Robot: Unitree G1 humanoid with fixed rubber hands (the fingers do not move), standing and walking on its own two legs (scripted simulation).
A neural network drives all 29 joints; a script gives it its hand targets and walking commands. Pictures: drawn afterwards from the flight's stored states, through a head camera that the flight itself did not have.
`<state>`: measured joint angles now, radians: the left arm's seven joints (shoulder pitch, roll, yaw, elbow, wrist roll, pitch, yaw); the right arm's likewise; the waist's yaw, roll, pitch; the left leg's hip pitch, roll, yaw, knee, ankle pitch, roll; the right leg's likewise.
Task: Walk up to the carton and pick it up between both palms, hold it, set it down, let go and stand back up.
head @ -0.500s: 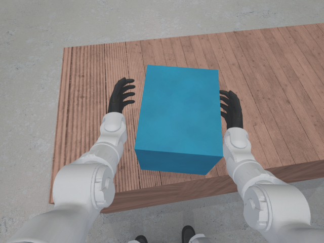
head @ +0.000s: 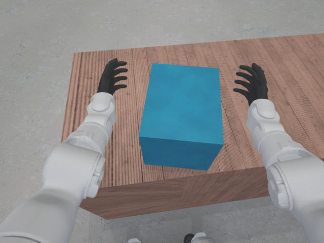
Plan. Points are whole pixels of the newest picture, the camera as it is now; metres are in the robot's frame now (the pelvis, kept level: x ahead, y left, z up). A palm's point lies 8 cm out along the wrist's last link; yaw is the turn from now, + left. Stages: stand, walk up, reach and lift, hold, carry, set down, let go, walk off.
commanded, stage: set down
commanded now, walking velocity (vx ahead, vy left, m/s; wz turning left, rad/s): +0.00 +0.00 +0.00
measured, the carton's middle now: (180, 117) +0.45 -0.05 -0.02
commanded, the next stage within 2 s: none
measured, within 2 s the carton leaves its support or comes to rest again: neither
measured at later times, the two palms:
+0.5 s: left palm (96, 70) +0.47 +0.14 +0.16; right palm (269, 78) +0.42 -0.22 +0.16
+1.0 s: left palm (93, 112) +0.40 +0.16 +0.10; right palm (260, 122) +0.35 -0.21 +0.09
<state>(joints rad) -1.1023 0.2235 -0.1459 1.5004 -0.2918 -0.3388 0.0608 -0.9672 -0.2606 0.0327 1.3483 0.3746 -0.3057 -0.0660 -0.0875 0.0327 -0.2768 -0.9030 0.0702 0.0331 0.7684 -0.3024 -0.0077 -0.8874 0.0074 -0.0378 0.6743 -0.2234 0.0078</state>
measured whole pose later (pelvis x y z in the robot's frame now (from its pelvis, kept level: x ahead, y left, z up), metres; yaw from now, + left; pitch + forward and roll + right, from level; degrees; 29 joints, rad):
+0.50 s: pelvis +0.00 -0.02 +0.03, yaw +2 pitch +14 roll -1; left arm -1.13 0.30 -0.09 1.42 -0.24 -0.07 0.01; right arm -0.98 -0.21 0.05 1.21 0.37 -0.04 -0.18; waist -0.13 -0.02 -0.18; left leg -0.58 0.06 0.02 0.54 -0.21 -0.03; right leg -0.57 0.01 -0.05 0.48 -0.15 -0.01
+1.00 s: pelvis +0.01 -0.01 +0.04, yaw +1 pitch +5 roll -1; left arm -0.67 0.22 0.03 1.04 -0.14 -0.13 -0.02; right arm -0.52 -0.13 0.01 0.91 0.28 -0.18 -0.21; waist -0.08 -0.01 -0.07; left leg -0.36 0.06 0.04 0.50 -0.23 -0.02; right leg -0.35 0.01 -0.04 0.44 -0.17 0.00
